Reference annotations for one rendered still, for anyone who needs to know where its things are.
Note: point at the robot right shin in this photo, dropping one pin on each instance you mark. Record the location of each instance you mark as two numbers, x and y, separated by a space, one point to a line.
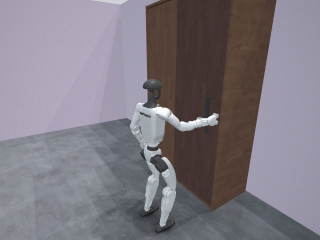
166 206

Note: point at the left robot foot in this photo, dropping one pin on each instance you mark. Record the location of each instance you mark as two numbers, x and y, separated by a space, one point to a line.
152 209

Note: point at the wardrobe door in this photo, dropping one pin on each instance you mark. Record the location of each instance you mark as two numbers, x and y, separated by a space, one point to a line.
201 47
163 50

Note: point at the left robot forearm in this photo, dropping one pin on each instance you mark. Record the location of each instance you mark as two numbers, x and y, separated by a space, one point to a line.
138 136

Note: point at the robot left hand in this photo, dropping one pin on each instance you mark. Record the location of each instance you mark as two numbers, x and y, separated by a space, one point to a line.
144 145

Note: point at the robot right hand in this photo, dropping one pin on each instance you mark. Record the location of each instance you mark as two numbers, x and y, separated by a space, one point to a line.
212 119

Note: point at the right robot upper arm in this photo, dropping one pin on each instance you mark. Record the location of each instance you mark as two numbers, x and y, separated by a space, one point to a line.
166 114

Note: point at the left robot upper arm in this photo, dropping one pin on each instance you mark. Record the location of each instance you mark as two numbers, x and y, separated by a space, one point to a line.
136 118

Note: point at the right robot forearm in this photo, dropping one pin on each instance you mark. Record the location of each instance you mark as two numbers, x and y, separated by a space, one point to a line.
188 126

